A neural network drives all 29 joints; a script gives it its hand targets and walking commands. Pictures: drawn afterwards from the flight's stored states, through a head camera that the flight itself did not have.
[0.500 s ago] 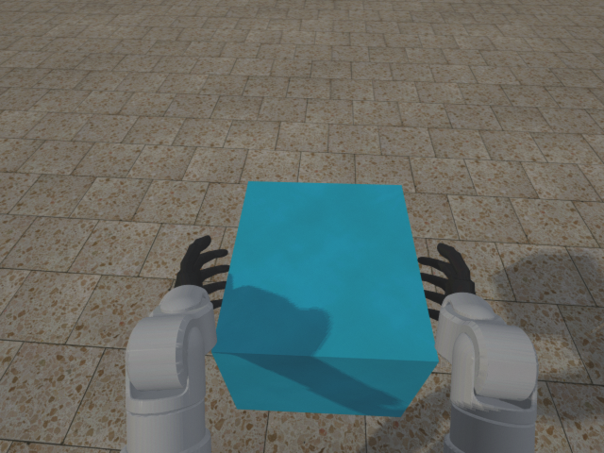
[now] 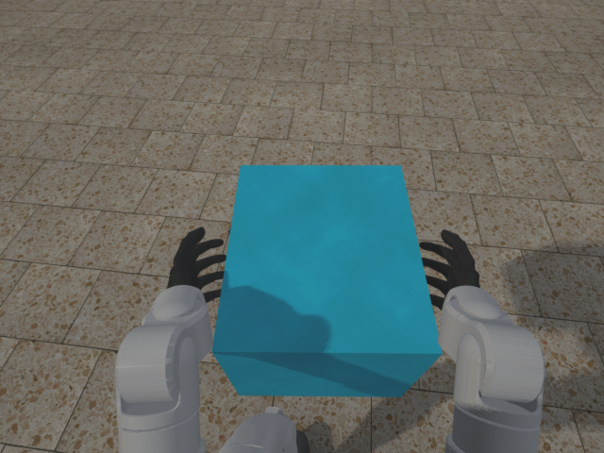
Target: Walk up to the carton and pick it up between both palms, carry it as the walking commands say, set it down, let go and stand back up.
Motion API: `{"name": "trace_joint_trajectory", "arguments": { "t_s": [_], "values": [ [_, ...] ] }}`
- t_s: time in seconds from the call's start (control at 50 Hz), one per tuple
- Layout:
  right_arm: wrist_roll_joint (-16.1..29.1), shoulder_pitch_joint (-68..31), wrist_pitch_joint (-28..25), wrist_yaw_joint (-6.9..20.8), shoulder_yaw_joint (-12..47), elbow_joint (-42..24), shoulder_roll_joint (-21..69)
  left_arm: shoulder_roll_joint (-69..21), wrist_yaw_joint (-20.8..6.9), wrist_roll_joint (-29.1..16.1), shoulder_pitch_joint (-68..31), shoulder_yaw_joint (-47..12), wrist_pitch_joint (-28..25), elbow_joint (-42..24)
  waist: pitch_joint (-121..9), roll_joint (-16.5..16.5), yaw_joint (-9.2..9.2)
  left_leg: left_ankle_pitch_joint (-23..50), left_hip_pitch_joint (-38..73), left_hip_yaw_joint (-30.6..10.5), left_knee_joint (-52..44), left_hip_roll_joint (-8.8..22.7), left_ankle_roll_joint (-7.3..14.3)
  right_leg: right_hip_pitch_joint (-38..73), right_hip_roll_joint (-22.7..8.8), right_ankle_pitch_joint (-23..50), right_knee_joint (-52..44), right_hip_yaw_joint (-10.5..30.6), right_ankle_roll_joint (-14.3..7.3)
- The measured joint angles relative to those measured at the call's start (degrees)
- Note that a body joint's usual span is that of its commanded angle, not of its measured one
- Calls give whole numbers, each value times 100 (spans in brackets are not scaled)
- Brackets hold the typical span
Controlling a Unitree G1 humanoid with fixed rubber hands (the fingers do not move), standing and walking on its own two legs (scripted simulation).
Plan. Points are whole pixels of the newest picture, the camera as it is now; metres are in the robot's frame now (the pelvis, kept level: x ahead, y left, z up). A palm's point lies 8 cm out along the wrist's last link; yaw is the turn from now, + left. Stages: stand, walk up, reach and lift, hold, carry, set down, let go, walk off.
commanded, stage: carry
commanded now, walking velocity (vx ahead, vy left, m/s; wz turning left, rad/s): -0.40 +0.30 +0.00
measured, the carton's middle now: (320, 280) +0.34 +0.03 +0.02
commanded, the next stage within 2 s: none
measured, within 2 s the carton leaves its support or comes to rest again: neither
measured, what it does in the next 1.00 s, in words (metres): walks backwards: left foot, then right foot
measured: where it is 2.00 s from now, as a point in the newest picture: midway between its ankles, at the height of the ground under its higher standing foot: outside the picture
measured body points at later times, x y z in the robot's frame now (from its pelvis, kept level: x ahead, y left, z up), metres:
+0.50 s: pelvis -0.21 +0.21 +0.01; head -0.17 +0.16 +0.45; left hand +0.04 +0.39 +0.08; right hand +0.09 +0.08 +0.07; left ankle -0.12 +0.35 -0.65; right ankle -0.17 +0.13 -0.71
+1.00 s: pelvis -0.49 +0.43 +0.03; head -0.48 +0.47 +0.48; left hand -0.25 +0.61 +0.07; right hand -0.22 +0.30 +0.09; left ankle -0.45 +0.52 -0.70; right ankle -0.50 +0.30 -0.56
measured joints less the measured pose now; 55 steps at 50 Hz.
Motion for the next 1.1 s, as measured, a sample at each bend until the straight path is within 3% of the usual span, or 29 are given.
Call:
{"name": "trace_joint_trajectory", "arguments": {
  "t_s": [0.04, 0.1, 0.18, 0.22, 0.24, 0.26, 0.3, 0.34, 0.38, 0.4, 0.42, 0.44, 0.46, 0.5, 0.56, 0.62, 0.68, 0.76, 0.8, 0.82, 0.84, 0.88, 0.92, 0.96, 1.02, 1.1],
  "values": [
    [30, 174, -37, 83, -131, 126, -30, 10, -64, -78, 94, -61, 50, 135, -39, -58, -216, -536, -113, -855, 1552, 2, 10, 72, -157, 355, -40, 30, 208],
    [-13, 604, -3, 141, -139, 85, -77, 18, -155, -61, 157, -222, 182, 387, -291, -272, -635, -323, 156, -1379, 1722, 319, 70, 122, -593, 734, -389, -31, 487],
    [71, 528, 101, 18, -4, -184, -70, 13, -87, 149, 100, -279, 136, 234, -48, -410, -923, -440, 1071, -1234, 233, 680, 6, -210, -1065, 1374, -577, 391, 666],
    [109, 335, 111, -28, 51, -385, -53, 0, -72, 252, -8, -225, 121, -38, 122, -301, -1107, 183, 1636, -1095, -1191, 725, -56, -476, -1228, 1649, -515, 513, 694],
    [110, 232, 113, -50, 54, -487, -36, -4, -100, 273, -68, -190, 103, -160, 123, -115, -1196, 883, 1745, -1087, -1612, 805, -24, -660, -1183, 1503, -296, 514, 625],
    [121, 167, 30, -72, 84, -498, -23, -16, -125, 270, -166, -94, 58, -216, 145, -66, -1258, 540, 1555, -1078, -1542, 783, -64, -854, -1082, 891, 65, 608, 556],
    [170, 73, -99, -74, 168, -329, -9, -48, -140, 235, -279, 159, -29, -304, 307, -230, -1091, 539, 1096, -1076, -1142, 629, -37, -1226, -666, -210, 1104, 783, 458],
    [229, -45, -44, -57, 311, -48, 13, -9, -203, 216, -76, 389, -148, -351, 382, -405, -718, 811, 984, -883, -1223, 609, 44, -1358, -228, -529, 1585, 510, 434],
    [202, -134, 75, -21, 450, 158, 26, 50, -241, 146, 346, 475, -208, -372, 327, -388, -425, 1135, 815, -700, -1260, 612, 198, -1200, 80, -229, 1220, 41, 458],
    [151, -142, 82, -12, 484, 199, 27, 61, -221, 107, 512, 444, -164, -356, 314, -310, -314, 1280, 707, -634, -1181, 580, 262, -979, 161, 292, 760, -157, 452],
    [100, -133, 74, -11, 490, 168, 23, 64, -188, 69, 630, 374, -73, -345, 313, -218, -226, 1379, 592, -555, -1024, 503, 324, -685, 158, 1235, 181, -259, 377],
    [54, -109, 31, 11, 441, 128, 11, 64, -156, 23, 729, 268, -24, -283, 299, -56, -145, 850, 466, -541, -722, 421, 374, -567, 129, 1207, -63, -234, 116],
    [105, -78, 5, 120, 352, 69, 7, 68, -115, -21, 797, 181, -37, -179, 325, 119, -133, 94, 336, -647, -207, 279, 369, -585, 59, 933, -5, -193, -117],
    [134, 63, -53, 177, 163, -32, -11, 68, 52, -167, 809, 15, -19, -17, 431, 487, -240, -870, 123, -1004, 1078, -24, 402, -581, -122, 971, 99, -212, -181],
    [117, 366, -206, 185, 196, -153, -51, 65, 163, -311, 722, -45, 81, -152, 491, 562, -381, -787, 31, -1219, 2590, -268, 355, -552, -443, 1497, -292, -22, 63],
    [78, 432, -251, 1, 329, -184, -57, 58, -155, -192, 556, 90, -11, -371, 451, 166, -564, -391, 216, -1226, 3259, -180, 176, -684, -761, 2164, -854, 309, 218],
    [31, 396, -164, -131, 389, -339, -57, 36, -296, -45, 302, 122, -99, -221, 282, -173, -854, -196, 732, -1347, 2636, 69, 61, -762, -1006, 2825, -1459, 385, 384],
    [20, 256, 70, -208, 284, -451, -43, 25, -319, 172, 184, -35, -98, -24, -48, -413, -1094, -514, 1878, -1135, 777, 176, -10, -977, -1233, 3452, -1924, 514, 670],
    [30, 134, 166, -179, 216, -382, -28, 22, -229, 309, 153, -131, 13, -10, -159, -416, -1198, -657, 2542, -885, -572, 223, 87, -1120, -1291, 3476, -2022, 523, 793],
    [24, 76, 171, -140, 182, -273, -15, 27, -200, 373, 133, -150, 79, -6, -206, -364, -1240, -729, 2694, -861, -1103, 244, 228, -1284, -1299, 3067, -1886, 473, 783],
    [17, 71, 139, -82, 229, -47, -7, 35, -199, 421, 154, -66, 140, 45, -169, -444, -1179, -732, 2582, -790, -995, 213, 305, -1502, -1250, 2116, -1455, 580, 720],
    [23, 208, 195, 25, 388, 470, -31, 53, -227, 431, 369, 126, 314, 245, -191, -297, -946, -584, 2370, -734, -787, 443, 386, -1991, -639, 563, 472, 717, 601],
    [36, 434, 327, 126, 465, 858, -59, 64, -222, 381, 534, 240, 495, 530, -274, -164, -724, -212, 2226, -793, -1012, 596, 436, -2247, -82, 239, 2339, 633, 484],
    [62, 573, 411, 166, 412, 945, -69, 66, -175, 341, 559, 202, 614, 665, -270, -192, -512, 205, 1998, -877, -1344, 510, 517, -2271, 286, 479, 3546, 566, 417],
    [59, 336, 319, 143, 162, 674, -47, 56, 105, 180, 405, -43, 481, 426, 35, -149, -189, 777, 1612, -807, -1730, 290, 703, -1903, 594, 839, 3640, 430, 432],
    [51, -82, -178, 159, -48, 208, 15, 19, 445, 40, 82, -195, 21, -123, 255, 182, -58, 1347, 1067, -470, -2028, 51, 1006, -967, 592, 703, 1937, 206, 469]
  ]
}}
